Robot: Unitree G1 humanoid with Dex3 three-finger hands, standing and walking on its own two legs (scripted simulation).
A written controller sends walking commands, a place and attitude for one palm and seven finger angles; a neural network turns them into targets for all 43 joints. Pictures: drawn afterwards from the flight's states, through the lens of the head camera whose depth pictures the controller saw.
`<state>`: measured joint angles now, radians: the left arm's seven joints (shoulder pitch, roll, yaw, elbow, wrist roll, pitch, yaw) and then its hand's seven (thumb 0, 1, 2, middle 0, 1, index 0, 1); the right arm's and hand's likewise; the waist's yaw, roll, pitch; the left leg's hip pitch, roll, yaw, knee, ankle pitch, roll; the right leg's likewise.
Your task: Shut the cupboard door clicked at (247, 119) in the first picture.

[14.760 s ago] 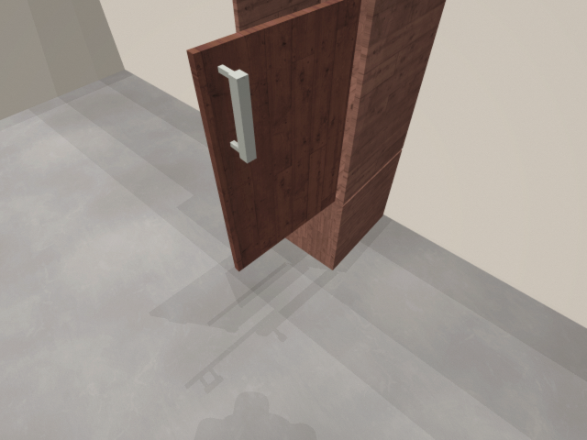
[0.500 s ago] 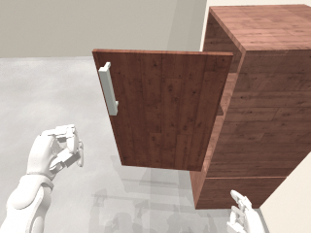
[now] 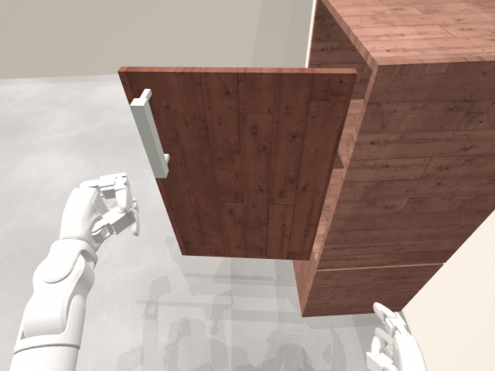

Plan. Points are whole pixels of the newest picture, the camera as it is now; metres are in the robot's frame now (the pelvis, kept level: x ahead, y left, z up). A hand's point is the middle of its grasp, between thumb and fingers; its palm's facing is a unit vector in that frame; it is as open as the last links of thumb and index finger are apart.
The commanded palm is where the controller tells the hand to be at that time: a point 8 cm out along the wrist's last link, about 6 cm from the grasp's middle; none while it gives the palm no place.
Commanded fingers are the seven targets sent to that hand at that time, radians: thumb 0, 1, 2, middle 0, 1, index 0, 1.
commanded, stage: bring the fist close to the handle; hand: left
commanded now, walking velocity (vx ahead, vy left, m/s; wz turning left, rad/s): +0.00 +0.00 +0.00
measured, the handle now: (154, 135) +0.48 +0.21 +0.14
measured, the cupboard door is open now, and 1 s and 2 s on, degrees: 84 84 69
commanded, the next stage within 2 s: push the door shut along its arc in 0.90 s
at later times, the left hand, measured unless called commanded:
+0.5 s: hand (149, 161) +0.39 +0.19 +0.16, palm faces +0.06 -1.00 -0.03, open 3.1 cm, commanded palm +0.36 +0.24 +0.15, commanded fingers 0.00 0.90 0.90 -1.30 -1.50 -1.30 -1.50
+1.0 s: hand (159, 169) +0.38 +0.18 +0.14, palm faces +0.06 -1.00 -0.02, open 3.1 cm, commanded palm +0.36 +0.23 +0.15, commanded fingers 0.00 0.90 0.90 -1.30 -1.50 -1.30 -1.50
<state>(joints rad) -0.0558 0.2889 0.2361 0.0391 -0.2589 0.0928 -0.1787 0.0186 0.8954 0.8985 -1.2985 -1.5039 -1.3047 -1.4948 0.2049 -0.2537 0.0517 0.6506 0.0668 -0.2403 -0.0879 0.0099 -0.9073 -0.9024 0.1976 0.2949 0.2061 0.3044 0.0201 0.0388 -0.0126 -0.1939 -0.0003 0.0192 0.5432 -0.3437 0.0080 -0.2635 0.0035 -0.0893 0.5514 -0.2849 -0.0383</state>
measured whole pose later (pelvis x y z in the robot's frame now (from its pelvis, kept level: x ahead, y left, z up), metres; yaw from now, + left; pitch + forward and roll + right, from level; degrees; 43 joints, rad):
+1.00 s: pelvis +0.00 +0.01 +0.00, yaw -1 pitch +1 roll +0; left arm -0.41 0.25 0.19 0.39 -0.19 0.04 -0.08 0.02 0.90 0.90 -1.30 -1.50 -1.31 -1.50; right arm 0.22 -0.24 0.04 0.66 0.07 -0.12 -0.07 0.01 -0.91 -0.90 0.20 0.29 0.21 0.30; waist -0.01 0.04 -0.02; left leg -0.20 -0.01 0.04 0.50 -0.32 0.03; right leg -0.27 -0.01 -0.07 0.51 -0.25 -0.02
